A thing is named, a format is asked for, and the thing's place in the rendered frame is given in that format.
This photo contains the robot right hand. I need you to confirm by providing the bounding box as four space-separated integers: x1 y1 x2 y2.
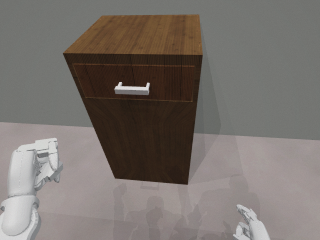
233 204 271 240

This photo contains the handle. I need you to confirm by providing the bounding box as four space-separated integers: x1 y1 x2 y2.
114 82 150 95

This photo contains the robot left hand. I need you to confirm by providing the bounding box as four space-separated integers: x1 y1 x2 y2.
7 138 63 198

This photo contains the drawer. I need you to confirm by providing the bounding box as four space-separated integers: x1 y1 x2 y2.
73 63 195 101

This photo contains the robot left forearm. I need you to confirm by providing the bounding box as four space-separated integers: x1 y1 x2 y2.
0 194 41 240

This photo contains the cabinet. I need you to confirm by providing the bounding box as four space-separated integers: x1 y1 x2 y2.
63 14 203 185

